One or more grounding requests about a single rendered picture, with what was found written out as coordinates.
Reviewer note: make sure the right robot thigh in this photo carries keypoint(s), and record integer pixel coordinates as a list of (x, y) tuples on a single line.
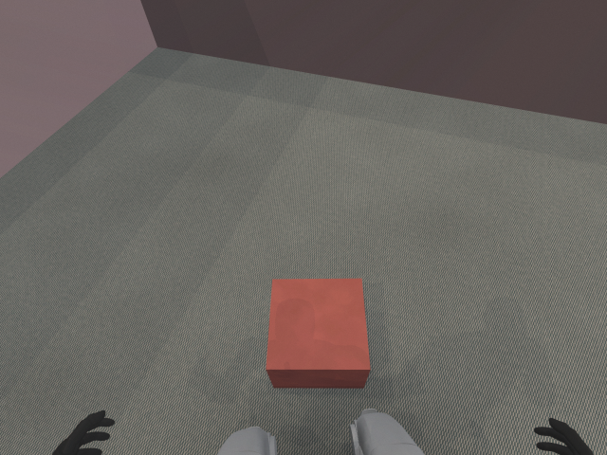
[(380, 434)]

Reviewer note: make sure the carton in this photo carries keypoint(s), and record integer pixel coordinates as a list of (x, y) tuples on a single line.
[(317, 335)]

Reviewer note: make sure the robot right hand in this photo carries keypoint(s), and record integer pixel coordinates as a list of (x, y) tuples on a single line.
[(562, 432)]

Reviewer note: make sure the robot left hand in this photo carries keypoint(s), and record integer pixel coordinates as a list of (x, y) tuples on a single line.
[(79, 436)]

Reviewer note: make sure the left robot thigh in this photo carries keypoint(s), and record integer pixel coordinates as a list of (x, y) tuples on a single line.
[(249, 441)]

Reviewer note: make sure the robot thigh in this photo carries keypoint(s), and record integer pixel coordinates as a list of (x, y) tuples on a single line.
[(380, 434), (249, 441)]

